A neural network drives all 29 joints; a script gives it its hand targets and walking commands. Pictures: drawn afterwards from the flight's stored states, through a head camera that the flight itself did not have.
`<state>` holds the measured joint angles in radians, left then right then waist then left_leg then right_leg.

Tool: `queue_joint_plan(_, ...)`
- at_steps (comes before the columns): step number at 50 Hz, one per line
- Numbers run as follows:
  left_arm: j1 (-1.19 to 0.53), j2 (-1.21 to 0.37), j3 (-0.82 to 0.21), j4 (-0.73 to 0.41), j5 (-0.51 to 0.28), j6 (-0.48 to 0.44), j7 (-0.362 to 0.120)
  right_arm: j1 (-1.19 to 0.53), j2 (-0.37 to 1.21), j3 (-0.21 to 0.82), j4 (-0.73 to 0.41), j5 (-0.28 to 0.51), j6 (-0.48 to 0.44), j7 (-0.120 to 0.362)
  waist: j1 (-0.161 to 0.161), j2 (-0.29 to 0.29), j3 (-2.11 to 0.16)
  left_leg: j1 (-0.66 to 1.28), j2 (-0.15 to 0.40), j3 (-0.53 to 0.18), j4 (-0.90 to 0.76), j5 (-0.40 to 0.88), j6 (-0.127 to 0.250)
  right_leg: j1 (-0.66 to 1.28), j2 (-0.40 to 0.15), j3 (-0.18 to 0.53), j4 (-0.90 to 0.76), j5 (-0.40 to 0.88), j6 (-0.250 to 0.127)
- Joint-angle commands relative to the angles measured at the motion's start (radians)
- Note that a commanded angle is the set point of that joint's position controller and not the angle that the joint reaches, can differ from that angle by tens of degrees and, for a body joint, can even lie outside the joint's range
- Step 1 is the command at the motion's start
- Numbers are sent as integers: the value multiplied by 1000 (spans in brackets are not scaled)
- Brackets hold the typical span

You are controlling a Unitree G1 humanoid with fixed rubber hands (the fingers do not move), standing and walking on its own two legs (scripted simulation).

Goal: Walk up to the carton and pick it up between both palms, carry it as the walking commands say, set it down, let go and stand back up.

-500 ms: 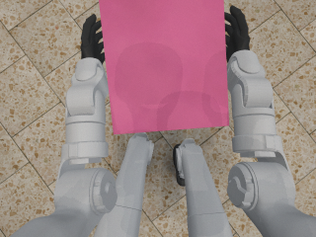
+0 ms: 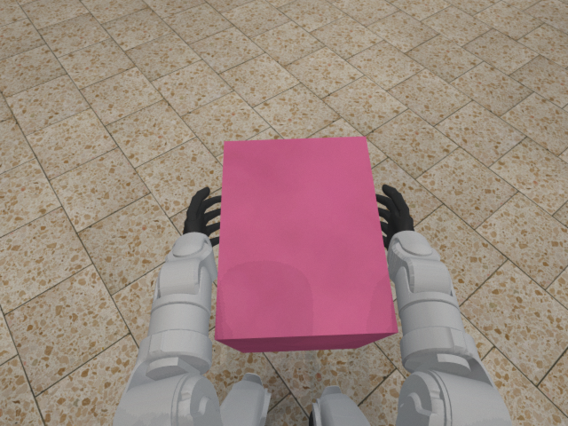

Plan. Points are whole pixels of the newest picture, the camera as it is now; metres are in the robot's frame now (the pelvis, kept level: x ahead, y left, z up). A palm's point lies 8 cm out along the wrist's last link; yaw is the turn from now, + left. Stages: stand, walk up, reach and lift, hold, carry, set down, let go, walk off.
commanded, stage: reach and lift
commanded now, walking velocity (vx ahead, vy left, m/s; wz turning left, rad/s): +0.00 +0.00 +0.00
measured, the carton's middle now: (297, 256) +0.38 +0.01 -0.06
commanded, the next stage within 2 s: none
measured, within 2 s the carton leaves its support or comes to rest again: neither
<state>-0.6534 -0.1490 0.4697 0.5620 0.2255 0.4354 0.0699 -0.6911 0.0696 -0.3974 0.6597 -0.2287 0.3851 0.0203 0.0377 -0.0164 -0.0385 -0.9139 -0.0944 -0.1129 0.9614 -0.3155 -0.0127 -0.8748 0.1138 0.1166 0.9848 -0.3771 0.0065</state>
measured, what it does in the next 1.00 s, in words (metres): rises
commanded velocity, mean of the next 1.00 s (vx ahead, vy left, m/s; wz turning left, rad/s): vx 0.00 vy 0.00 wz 0.00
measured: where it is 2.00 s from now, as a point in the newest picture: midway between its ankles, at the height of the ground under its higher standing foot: outside the picture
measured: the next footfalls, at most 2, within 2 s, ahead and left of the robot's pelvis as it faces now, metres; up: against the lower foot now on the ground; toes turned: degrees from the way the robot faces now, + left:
none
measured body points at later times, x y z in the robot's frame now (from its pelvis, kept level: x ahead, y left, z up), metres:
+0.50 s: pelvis +0.06 -0.01 +0.06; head +0.09 -0.01 +0.50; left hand +0.36 +0.17 +0.04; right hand +0.40 -0.12 +0.05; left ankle +0.08 +0.11 -0.67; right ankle +0.05 -0.12 -0.67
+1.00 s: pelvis +0.05 -0.01 +0.07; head +0.00 -0.01 +0.52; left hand +0.34 +0.17 +0.10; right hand +0.37 -0.12 +0.11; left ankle +0.08 +0.11 -0.67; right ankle +0.06 -0.12 -0.67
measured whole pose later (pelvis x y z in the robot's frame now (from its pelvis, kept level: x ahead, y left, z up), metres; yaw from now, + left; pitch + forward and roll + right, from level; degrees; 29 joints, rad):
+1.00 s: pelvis +0.05 -0.01 +0.07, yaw +2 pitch -7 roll +0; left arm -0.28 -0.15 0.30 0.32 0.20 0.66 0.04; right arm -0.31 0.13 -0.19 0.40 -0.24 0.63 0.00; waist 0.03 0.00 -0.01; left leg -0.12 -0.07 -0.15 0.44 -0.20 0.00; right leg -0.07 0.06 0.12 0.45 -0.26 -0.02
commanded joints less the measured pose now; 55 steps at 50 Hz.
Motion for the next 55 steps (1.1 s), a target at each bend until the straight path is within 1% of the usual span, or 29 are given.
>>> queue_joint_plan(1, -509, -1065, -534, 131, -82, 13, -261, -591, 1067, 500, 31, 95, 4, 233, 73, -2, -588, 458, 0, 58, -217, 39, 3, 298, -2, -32, -233, 41, -31)
queue_joint_plan(6, -542, -1036, -538, 63, -98, -20, -258, -424, 1066, 443, 129, 54, -6, 225, 6, -11, -464, 536, 16, 28, -248, 139, 8, 259, -18, -20, -296, 120, -45)
queue_joint_plan(8, -417, -1063, -574, 45, -103, -21, -254, -461, 1093, 517, 40, 98, -19, 217, 61, 15, -540, 628, 2, 29, -269, 267, 8, 365, -11, -22, -301, 235, -27)
queue_joint_plan(11, -344, -1061, -688, -74, -156, -26, -251, -272, 1121, 603, -17, 123, -10, 211, 28, -20, -603, 705, 5, 11, -298, 458, 3, 506, -14, -14, -323, 465, -10)
queue_joint_plan(12, -404, -1020, -737, -182, -174, -45, -264, -345, 1166, 696, -136, 175, -25, 207, 75, -57, -722, 701, -7, 22, -288, 488, 8, 614, -10, 10, -337, 564, 2)
queue_joint_plan(14, -337, -1019, -690, -56, -166, -30, -274, -312, 1116, 674, -90, 156, -20, 177, 26, -83, -545, 641, -11, 20, -286, 387, 21, 557, -59, 17, -345, 520, 21)
queue_joint_plan(16, -235, -977, -720, -88, -147, -25, -275, -271, 1118, 732, -160, 168, -27, 167, 42, -69, -571, 672, -12, 22, -313, 403, 18, 631, -55, 31, -355, 566, 27)
queue_joint_plan(17, -271, -1054, -764, -136, -191, -30, -292, -262, 1091, 753, -213, 162, -32, 160, -5, -50, -599, 665, -8, 10, -332, 393, 13, 694, -71, 52, -370, 596, 18)
queue_joint_plan(18, -294, -1005, -753, -131, -184, -28, -289, -241, 1108, 744, -162, 146, -22, 152, 18, -36, -569, 657, -2, 14, -339, 375, 6, 686, -73, 48, -370, 575, 13)
queue_joint_plan(19, -297, -1018, -794, -166, -181, -10, -292, -173, 1085, 705, -134, 139, -9, 155, -41, 39, -548, 728, 5, 1, -362, 403, -2, 668, -63, 41, -406, 539, 4)
queue_joint_plan(20, -244, -970, -745, -132, -158, -4, -289, -128, 1089, 677, -119, 118, -2, 151, -10, 20, -486, 707, 1, 22, -368, 358, -7, 642, -54, 20, -415, 476, 4)
queue_joint_plan(24, -227, -1008, -822, -194, -201, 16, -281, -190, 1063, 768, -253, 179, 11, 165, -26, 41, -513, 760, 0, 18, -403, 413, -7, 722, -47, 20, -453, 494, -1)
queue_joint_plan(26, -157, -1012, -853, -233, -209, 36, -276, -154, 1090, 840, -324, 221, 33, 160, 12, 11, -557, 804, -1, 8, -418, 490, -5, 800, -56, 16, -460, 615, 10)
queue_joint_plan(29, -232, -932, -766, -194, -175, 71, -264, -96, 1026, 658, -122, 145, 87, 176, -41, 68, -253, 723, 17, -1, -470, 322, -6, 646, -54, -6, -506, 343, -13)
queue_joint_plan(30, -176, -972, -782, -182, -180, 83, -260, -150, 1047, 727, -203, 159, 97, 188, -10, 15, -301, 827, 13, 5, -484, 315, 1, 673, -31, -28, -522, 308, -9)
queue_joint_plan(31, -174, -951, -764, -169, -171, 102, -251, -108, 1033, 682, -138, 162, 117, 197, -13, 53, -194, 812, 25, -2, -489, 271, -3, 601, -41, -10, -533, 240, -20)
queue_joint_plan(32, -136, -1011, -829, -216, -190, 118, -261, -179, 1067, 801, -317, 211, 112, 197, -14, 47, -352, 894, 12, 8, -488, 354, -2, 727, -44, -1, -543, 355, -4)
queue_joint_plan(35, -137, -1006, -730, -125, -165, 148, -247, -230, 990, 717, -271, 176, 134, 200, -4, 68, -222, 817, 24, 8, -507, 309, -9, 696, -56, -5, -536, 303, -20)
queue_joint_plan(36, -110, -1031, -744, -152, -188, 149, -249, -204, 1013, 762, -308, 186, 147, 204, 9, 8, -302, 878, 21, -2, -507, 364, 1, 727, -49, -24, -540, 347, -12)
queue_joint_plan(39, -136, -1037, -793, -254, -228, 148, -246, -240, 1100, 857, -358, 267, 168, 216, 74, 15, -346, 941, 18, 10, -509, 472, 8, 746, -37, -21, -554, 411, -4)
queue_joint_plan(44, -227, -1049, -859, -285, -269, 207, -252, -213, 1026, 747, -337, 227, 204, 212, -23, 35, -255, 940, 31, -8, -542, 377, -15, 741, -48, -4, -587, 353, -28)
queue_joint_plan(45, -186, -1025, -804, -236, -244, 223, -251, -220, 1004, 747, -318, 211, 219, 214, 4, 14, -226, 934, 32, 5, -558, 335, -8, 729, -46, -16, -600, 307, -25)
queue_joint_plan(46, -209, -1047, -875, -299, -281, 224, -254, -161, 1001, 761, -355, 218, 218, 204, -67, 35, -203, 956, 31, 0, -581, 323, -19, 749, -58, 1, -621, 328, -27)
queue_joint_plan(48, -208, -992, -783, -232, -238, 247, -273, -181, 1008, 707, -324, 182, 247, 193, -54, -27, -181, 906, 28, -3, -580, 226, 4, 777, -74, -4, -632, 273, -17)
queue_joint_plan(49, -280, -1027, -810, -238, -255, 258, -272, -215, 1009, 706, -300, 201, 251, 201, -43, 52, -160, 894, 20, 21, -595, 193, -5, 756, -53, -12, -636, 214, -26)
queue_joint_plan(50, -262, -1028, -835, -241, -255, 263, -270, -282, 970, 716, -379, 207, 240, 202, -77, 26, -152, 910, 30, 0, -599, 173, -14, 745, -64, 3, -637, 196, -25)
queue_joint_plan(51, -309, -1008, -832, -270, -255, 261, -268, -289, 1021, 714, -331, 230, 255, 208, -40, 17, -143, 900, 25, 18, -598, 150, -9, 739, -50, -14, -636, 160, -23)
queue_joint_plan(53, -378, -1032, -835, -271, -262, 256, -266, -312, 1022, 685, -313, 212, 252, 211, -68, 31, -126, 866, 32, 10, -603, 74, -8, 726, -61, -2, -639, 86, -30)
queue_joint_plan(55, -353, -988, -768, -227, -227, 259, -263, -398, 1038, 717, -307, 236, 262, 219, -1, -29, -134, 852, 19, 21, -588, 50, 3, 734, -66, 0, -636, 32, -14)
